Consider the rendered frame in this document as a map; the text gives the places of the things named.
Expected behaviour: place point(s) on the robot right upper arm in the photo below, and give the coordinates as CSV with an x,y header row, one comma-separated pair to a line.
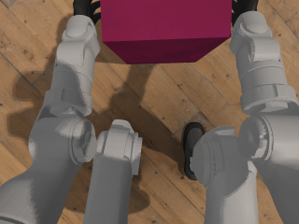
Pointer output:
x,y
271,142

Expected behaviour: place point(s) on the robot shin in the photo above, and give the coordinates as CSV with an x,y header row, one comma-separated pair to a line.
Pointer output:
x,y
102,137
221,130

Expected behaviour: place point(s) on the robot left upper arm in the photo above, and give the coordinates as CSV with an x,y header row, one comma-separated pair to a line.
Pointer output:
x,y
58,146

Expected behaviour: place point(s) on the left robot forearm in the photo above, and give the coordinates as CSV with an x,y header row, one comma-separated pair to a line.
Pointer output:
x,y
73,71

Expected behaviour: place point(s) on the robot left hand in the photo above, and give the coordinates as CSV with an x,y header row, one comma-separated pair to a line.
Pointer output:
x,y
87,8

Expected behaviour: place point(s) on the carton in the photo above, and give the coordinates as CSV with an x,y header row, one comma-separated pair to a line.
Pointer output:
x,y
164,31

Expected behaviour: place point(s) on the left robot shin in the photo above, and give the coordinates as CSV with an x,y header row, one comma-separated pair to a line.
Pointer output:
x,y
102,137

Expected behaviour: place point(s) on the right robot shin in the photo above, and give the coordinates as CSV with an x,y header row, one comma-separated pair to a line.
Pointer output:
x,y
221,130

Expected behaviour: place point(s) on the robot right hand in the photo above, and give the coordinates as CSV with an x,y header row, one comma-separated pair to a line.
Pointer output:
x,y
242,6

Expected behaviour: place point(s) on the right robot forearm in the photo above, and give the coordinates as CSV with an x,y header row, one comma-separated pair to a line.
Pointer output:
x,y
260,68

